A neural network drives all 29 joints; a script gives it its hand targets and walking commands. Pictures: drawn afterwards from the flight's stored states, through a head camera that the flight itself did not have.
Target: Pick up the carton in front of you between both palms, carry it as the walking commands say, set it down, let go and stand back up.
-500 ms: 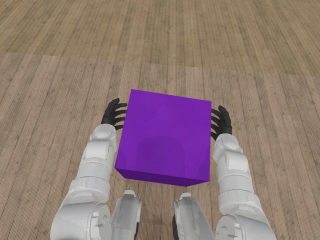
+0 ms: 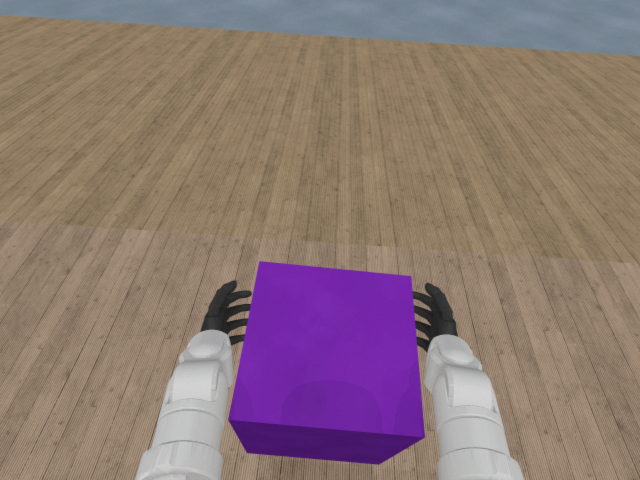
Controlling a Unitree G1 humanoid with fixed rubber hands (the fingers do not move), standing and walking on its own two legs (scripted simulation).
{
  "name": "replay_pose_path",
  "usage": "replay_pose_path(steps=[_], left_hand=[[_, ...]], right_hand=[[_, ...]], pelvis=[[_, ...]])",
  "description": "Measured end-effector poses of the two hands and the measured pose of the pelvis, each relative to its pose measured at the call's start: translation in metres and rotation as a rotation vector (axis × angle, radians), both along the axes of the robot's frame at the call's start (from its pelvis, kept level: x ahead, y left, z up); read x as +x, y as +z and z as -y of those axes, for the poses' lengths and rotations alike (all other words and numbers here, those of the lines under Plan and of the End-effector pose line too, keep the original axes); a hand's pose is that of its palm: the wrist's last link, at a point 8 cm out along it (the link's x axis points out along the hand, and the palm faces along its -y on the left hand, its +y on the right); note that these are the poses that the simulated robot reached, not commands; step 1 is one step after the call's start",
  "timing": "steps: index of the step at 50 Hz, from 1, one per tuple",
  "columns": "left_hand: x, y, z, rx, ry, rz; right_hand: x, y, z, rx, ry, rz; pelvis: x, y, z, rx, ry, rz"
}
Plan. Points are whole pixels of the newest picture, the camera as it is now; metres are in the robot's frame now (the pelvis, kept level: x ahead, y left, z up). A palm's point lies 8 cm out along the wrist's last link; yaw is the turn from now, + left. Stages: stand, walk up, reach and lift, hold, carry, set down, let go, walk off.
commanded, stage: reach and lift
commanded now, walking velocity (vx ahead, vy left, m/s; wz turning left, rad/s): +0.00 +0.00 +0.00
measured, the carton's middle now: (323, 370) +0.30 +0.00 -0.09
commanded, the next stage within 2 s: hold in 1.20 s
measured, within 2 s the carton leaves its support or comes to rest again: neither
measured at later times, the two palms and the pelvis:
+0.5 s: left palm (203, 329) +0.29 +0.15 +0.05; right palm (456, 329) +0.30 -0.15 +0.06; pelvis -0.01 +0.00 +0.03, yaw +0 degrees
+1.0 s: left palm (203, 316) +0.30 +0.15 +0.07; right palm (457, 317) +0.31 -0.15 +0.07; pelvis +0.01 +0.00 +0.04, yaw +0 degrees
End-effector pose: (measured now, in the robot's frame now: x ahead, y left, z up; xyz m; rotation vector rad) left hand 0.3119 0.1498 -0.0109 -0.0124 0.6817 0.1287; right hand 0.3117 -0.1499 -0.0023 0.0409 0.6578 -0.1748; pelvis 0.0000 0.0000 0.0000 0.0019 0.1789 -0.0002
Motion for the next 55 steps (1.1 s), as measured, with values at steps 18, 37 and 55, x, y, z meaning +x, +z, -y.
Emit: replay_pose_path(steps=[18,37,55], left_hand=[[-0.022,0.063,0.001,0.03,0.005,-0.016],[-0.014,0.072,-0.002,0.039,-0.007,0.001],[-0.012,0.079,-0.001,0.059,-0.021,-0.007]], right_hand=[[-0.015,0.061,0.0,-0.032,0.048,-0.015],[-0.009,0.07,-0.002,-0.044,0.048,0.002],[-0.006,0.077,-0.001,-0.06,0.068,-0.006]], pelvis=[[-0.005,0.028,0.003,0.003,0.0,0.245],[-0.002,0.032,-0.003,0.0,-0.004,0.26],[0.013,0.036,-0.001,0.002,-0.002,0.276]])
